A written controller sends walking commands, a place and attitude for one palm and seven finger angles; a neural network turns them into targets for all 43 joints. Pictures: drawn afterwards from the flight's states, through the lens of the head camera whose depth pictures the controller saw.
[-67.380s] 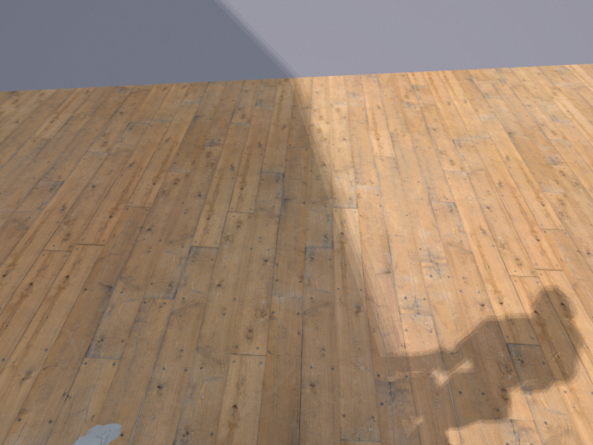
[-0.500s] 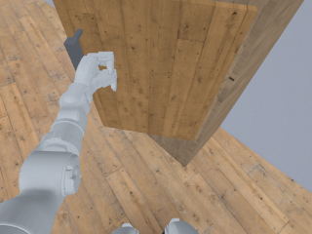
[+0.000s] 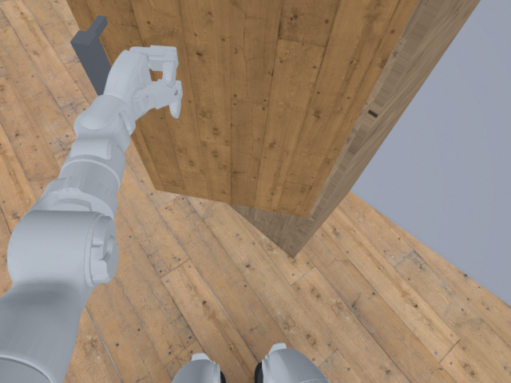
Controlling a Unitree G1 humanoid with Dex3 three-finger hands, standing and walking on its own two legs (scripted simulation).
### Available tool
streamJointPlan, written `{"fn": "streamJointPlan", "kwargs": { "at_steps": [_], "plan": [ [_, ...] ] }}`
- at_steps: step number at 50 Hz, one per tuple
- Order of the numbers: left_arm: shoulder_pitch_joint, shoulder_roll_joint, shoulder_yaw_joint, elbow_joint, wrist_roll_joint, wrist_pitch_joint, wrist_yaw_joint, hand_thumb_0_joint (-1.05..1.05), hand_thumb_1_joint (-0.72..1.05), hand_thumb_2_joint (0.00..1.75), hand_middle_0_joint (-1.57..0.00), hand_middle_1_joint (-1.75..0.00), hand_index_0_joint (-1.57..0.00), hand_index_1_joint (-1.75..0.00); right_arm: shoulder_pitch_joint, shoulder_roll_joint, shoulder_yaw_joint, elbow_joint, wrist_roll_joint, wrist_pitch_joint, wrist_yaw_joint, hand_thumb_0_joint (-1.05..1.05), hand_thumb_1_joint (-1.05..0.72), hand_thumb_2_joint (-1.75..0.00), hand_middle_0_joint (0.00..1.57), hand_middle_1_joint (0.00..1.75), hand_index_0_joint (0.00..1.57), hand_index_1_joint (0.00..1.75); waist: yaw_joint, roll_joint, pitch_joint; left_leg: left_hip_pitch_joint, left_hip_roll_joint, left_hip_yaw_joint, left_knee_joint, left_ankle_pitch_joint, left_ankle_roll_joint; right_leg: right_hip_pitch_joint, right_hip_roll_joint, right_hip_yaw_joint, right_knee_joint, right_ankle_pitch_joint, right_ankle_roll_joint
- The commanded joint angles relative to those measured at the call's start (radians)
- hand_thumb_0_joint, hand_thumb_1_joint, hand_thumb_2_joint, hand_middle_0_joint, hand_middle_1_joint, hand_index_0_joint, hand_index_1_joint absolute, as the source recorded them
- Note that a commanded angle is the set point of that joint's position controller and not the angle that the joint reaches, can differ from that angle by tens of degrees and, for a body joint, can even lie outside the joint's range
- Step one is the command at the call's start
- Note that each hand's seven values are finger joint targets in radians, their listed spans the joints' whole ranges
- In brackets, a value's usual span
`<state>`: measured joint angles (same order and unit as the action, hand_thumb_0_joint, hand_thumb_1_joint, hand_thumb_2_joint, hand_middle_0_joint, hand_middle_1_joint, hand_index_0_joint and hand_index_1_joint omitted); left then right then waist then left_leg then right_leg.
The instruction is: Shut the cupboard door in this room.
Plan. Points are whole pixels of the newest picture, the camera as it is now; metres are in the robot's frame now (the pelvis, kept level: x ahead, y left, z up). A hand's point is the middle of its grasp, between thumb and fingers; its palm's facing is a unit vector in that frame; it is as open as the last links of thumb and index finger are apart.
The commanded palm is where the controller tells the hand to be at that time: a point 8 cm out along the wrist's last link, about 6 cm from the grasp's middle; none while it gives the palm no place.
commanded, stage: push the door shut along its arc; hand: left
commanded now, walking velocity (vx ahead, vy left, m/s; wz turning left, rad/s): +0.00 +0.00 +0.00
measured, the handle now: (112, 76) +0.57 +0.16 +0.11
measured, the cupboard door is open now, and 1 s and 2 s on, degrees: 31 16 16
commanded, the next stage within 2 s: pull the fist back off the door in 0.26 s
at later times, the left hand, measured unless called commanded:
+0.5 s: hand (193, 63) +0.58 +0.03 +0.12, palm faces -0.11 -0.99 +0.13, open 3.2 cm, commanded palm +0.55 +0.07 +0.12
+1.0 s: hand (196, 99) +0.51 +0.03 +0.11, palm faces -0.01 -1.00 -0.06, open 3.1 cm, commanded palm +0.48 +0.08 +0.12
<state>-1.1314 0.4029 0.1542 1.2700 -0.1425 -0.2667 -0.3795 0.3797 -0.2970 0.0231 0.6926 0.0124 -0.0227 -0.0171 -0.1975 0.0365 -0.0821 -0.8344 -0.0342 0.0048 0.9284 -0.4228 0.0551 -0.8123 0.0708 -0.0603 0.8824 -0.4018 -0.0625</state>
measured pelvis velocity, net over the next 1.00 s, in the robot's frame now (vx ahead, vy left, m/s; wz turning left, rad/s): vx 0.02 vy -0.02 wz -0.02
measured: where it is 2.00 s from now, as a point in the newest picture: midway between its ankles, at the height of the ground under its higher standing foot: outside the picture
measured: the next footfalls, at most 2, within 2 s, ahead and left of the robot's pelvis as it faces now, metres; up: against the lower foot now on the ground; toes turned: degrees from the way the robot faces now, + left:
none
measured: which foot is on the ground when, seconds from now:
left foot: down 0.00-1.00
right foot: down 0.00-1.00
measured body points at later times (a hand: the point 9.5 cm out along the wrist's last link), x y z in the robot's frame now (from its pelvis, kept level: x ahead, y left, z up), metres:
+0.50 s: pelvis +0.01 +0.00 -0.02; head +0.15 +0.00 +0.41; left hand +0.58 +0.09 +0.11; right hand -0.03 -0.26 -0.13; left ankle +0.01 +0.08 -0.68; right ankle +0.01 -0.08 -0.68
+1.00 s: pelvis +0.02 -0.02 +0.01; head +0.10 -0.02 +0.45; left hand +0.51 +0.09 +0.12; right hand +0.02 -0.28 -0.11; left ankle +0.01 +0.08 -0.68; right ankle +0.01 -0.08 -0.68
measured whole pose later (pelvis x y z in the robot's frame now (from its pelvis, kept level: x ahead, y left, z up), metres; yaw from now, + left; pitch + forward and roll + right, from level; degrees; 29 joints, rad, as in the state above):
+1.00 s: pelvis +0.02 -0.02 +0.01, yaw -1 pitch +17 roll +0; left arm -0.92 0.16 0.17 1.15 -0.01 -0.37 0.14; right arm 0.43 -0.27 -0.02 0.65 -0.03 0.02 0.10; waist -0.13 0.04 -0.14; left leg -0.72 -0.02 0.02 0.85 -0.42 0.03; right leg -0.72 0.09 -0.03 0.83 -0.41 -0.08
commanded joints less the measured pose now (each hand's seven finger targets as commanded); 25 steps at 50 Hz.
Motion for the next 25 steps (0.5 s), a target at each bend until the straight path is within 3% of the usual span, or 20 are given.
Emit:
{"fn": "streamJointPlan", "kwargs": {
  "at_steps": [1,5,6,8,10,12,18,19,20,21,22,25],
  "plan": [
    [-0.636,0.103,-0.004,-0.211,-0.028,-0.060,-0.022,0.00,0.90,0.90,-1.30,-1.50,-1.30,-1.50,0.164,-0.172,-0.064,-0.034,0.002,-0.034,-0.016,0.00,-0.90,-0.90,0.20,0.30,0.20,0.30,-0.078,0.042,-0.493,0.370,0.021,-0.090,-0.036,0.367,0.005,0.093,-0.020,0.068,-0.096,0.344,0.035],
    [-0.694,0.108,-0.011,-0.148,-0.019,-0.033,-0.032,0.00,0.90,0.90,-1.30,-1.50,-1.30,-1.50,0.160,-0.178,-0.058,-0.012,-0.003,-0.044,-0.022,0.00,-0.90,-0.90,0.20,0.30,0.20,0.30,-0.103,0.041,-0.458,0.315,0.026,-0.095,-0.016,0.313,0.006,0.038,-0.022,0.067,-0.086,0.289,0.039],
    [-0.712,0.122,0.002,-0.147,-0.024,-0.035,-0.033,0.00,0.90,0.90,-1.30,-1.50,-1.30,-1.50,0.169,-0.180,-0.058,-0.008,-0.002,-0.047,-0.025,0.00,-0.90,-0.90,0.20,0.30,0.20,0.30,-0.106,0.054,-0.465,0.323,0.026,-0.094,-0.008,0.328,0.010,0.029,-0.021,0.063,-0.079,0.293,0.036],
    [-0.755,0.089,-0.024,-0.159,-0.016,-0.032,-0.035,0.00,0.90,0.90,-1.30,-1.50,-1.30,-1.50,0.162,-0.178,-0.059,-0.001,-0.008,-0.055,-0.024,0.00,-0.90,-0.90,0.20,0.30,0.20,0.30,-0.118,0.078,-0.495,0.340,0.030,-0.102,0.009,0.331,0.008,-0.012,-0.021,0.062,-0.066,0.280,0.039],
    [-0.761,0.144,0.009,-0.146,-0.005,-0.029,-0.038,0.00,0.90,0.90,-1.30,-1.50,-1.30,-1.50,0.174,-0.181,-0.058,0.003,-0.012,-0.058,-0.022,0.00,-0.90,-0.90,0.20,0.30,0.20,0.30,-0.111,0.083,-0.540,0.329,0.029,-0.102,0.029,0.356,0.007,0.001,-0.019,0.062,-0.049,0.299,0.035],
    [-0.777,0.121,-0.009,-0.151,0.001,-0.028,-0.046,0.00,0.90,0.90,-1.30,-1.50,-1.30,-1.50,0.173,-0.178,-0.059,0.004,-0.013,-0.060,-0.023,0.00,-0.90,-0.90,0.20,0.30,0.20,0.30,-0.114,0.107,-0.580,0.358,0.028,-0.105,0.041,0.394,0.007,-0.015,-0.016,0.055,-0.032,0.319,0.030],
    [-0.837,0.136,0.000,-0.127,0.017,0.006,-0.044,0.00,0.90,0.90,-1.30,-1.50,-1.30,-1.50,0.196,-0.181,-0.059,0.015,-0.017,-0.060,-0.025,0.00,-0.90,-0.90,0.20,0.30,0.20,0.30,-0.134,0.106,-0.581,0.335,0.030,-0.101,0.067,0.404,0.010,-0.049,-0.009,0.053,-0.017,0.324,0.033],
    [-0.809,0.200,0.224,-0.125,-0.048,0.030,0.156,0.00,0.90,0.90,-1.30,-1.50,-1.30,-1.50,0.238,-0.143,-0.047,-0.020,-0.019,-0.066,-0.003,0.00,-0.90,-0.90,0.20,0.30,0.20,0.30,-0.073,0.139,-0.612,0.265,0.044,-0.109,0.055,0.389,-0.012,0.015,-0.023,0.072,-0.030,0.331,0.031],
    [-0.732,0.151,0.187,-0.096,-0.014,0.042,0.257,0.00,0.90,0.90,-1.30,-1.50,-1.30,-1.50,0.248,-0.145,-0.046,-0.033,-0.032,-0.062,0.021,0.00,-0.90,-0.90,0.20,0.30,0.20,0.30,-0.069,0.123,-0.620,0.252,0.045,-0.115,0.037,0.398,-0.021,0.040,-0.023,0.066,-0.020,0.342,0.035],
    [-0.700,0.099,0.169,-0.116,-0.007,0.036,0.315,0.00,0.90,0.90,-1.30,-1.50,-1.30,-1.50,0.254,-0.139,-0.053,-0.039,-0.036,-0.060,0.036,0.00,-0.90,-0.90,0.20,0.30,0.20,0.30,-0.065,0.136,-0.639,0.288,0.044,-0.125,0.030,0.451,-0.025,0.026,-0.022,0.060,-0.007,0.359,0.037],
    [-0.655,0.050,0.178,-0.127,0.002,0.028,0.374,0.00,0.90,0.90,-1.30,-1.50,-1.30,-1.50,0.263,-0.134,-0.058,-0.044,-0.051,-0.057,0.055,0.00,-0.90,-0.90,0.20,0.30,0.20,0.30,-0.059,0.090,-0.643,0.293,0.045,-0.116,0.037,0.478,-0.028,0.039,-0.021,0.054,-0.008,0.392,0.043],
    [-0.612,0.004,0.175,-0.261,0.097,-0.063,0.578,0.00,0.90,0.90,-1.30,-1.50,-1.30,-1.50,0.280,-0.123,-0.073,-0.061,-0.092,-0.048,0.104,0.00,-0.90,-0.90,0.20,0.30,0.20,0.30,-0.035,0.089,-0.673,0.285,0.043,-0.083,0.056,0.521,-0.034,0.075,-0.021,0.056,0.001,0.470,0.046]
  ]
}}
